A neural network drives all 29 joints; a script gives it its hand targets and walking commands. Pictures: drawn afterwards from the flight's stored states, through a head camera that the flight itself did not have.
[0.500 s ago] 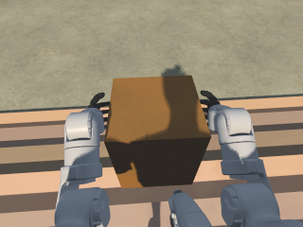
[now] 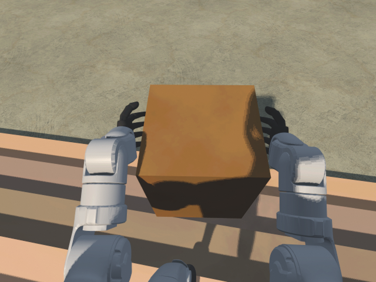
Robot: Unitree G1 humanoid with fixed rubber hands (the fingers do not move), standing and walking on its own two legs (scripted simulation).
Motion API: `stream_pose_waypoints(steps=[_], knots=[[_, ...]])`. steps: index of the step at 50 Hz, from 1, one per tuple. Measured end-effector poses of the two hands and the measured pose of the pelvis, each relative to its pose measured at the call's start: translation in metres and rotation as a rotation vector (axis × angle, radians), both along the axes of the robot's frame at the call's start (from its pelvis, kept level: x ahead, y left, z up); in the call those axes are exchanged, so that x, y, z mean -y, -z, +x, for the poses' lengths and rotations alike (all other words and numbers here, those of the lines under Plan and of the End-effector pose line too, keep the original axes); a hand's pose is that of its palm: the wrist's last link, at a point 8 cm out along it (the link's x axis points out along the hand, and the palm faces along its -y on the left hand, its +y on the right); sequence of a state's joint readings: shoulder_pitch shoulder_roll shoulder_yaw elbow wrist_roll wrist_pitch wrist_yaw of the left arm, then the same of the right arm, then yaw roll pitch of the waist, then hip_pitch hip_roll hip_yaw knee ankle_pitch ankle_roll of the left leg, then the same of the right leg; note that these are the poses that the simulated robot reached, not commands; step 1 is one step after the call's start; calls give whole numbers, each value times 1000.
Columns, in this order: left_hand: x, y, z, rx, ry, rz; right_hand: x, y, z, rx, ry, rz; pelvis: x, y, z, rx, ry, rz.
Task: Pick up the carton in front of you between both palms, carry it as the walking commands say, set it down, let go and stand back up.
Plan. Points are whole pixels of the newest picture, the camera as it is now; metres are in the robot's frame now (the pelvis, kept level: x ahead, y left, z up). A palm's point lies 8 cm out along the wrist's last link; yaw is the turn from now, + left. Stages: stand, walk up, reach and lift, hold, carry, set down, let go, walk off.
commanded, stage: carry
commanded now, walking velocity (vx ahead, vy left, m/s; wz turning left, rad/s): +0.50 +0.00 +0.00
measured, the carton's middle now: (200, 157) +0.36 +0.04 +0.04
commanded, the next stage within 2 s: none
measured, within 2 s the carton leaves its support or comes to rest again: neither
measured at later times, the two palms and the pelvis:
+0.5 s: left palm (177, 80) +0.72 +0.15 -0.03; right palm (264, 81) +0.73 -0.15 -0.03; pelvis +0.37 -0.01 -0.16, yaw +1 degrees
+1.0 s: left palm (189, 60) +1.09 +0.15 -0.19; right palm (250, 67) +1.06 -0.15 -0.20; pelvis +0.72 +0.02 -0.29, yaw +1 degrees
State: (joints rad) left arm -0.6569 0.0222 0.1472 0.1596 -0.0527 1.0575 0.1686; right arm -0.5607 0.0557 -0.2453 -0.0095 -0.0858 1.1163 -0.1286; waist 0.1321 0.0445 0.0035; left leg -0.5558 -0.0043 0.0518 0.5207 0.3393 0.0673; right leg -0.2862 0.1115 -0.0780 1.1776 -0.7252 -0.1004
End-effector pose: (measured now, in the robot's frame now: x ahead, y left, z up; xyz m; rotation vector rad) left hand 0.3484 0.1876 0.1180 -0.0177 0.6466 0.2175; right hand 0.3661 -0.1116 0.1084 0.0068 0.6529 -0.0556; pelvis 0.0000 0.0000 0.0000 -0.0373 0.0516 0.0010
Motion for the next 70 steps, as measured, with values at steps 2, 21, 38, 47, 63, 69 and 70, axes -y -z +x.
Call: stream_pose_waypoints(steps=[2, 21, 38, 47, 63, 69, 70], knots=[[3, 12, 43, 32, 35, -12, 3, 10, 32, 33, 23, -29, -6, 24, 36, 4, -10, 21], [60, 125, 324, -2, 128, -24, 61, 112, 290, -4, 121, -39, -4, 119, 309, 11, -8, 73], [3, 229, 536, -100, -10, 22, 3, 230, 545, -99, -24, -1, 7, 206, 542, -3, 1, 36], [30, 284, 702, -42, 126, 15, 31, 285, 666, -42, 90, -41, -17, 288, 684, 5, -17, 49], [55, 369, 931, 13, 92, -10, 56, 353, 913, 13, 65, -56, 10, 377, 923, 11, -18, 66], [32, 418, 999, -79, 17, -2, 32, 403, 1006, -75, -17, -56, 23, 407, 1008, -1, -13, 21], [29, 426, 1010, -97, 8, -4, 28, 411, 1020, -93, -25, -63, 24, 410, 1021, -9, -14, 26]])
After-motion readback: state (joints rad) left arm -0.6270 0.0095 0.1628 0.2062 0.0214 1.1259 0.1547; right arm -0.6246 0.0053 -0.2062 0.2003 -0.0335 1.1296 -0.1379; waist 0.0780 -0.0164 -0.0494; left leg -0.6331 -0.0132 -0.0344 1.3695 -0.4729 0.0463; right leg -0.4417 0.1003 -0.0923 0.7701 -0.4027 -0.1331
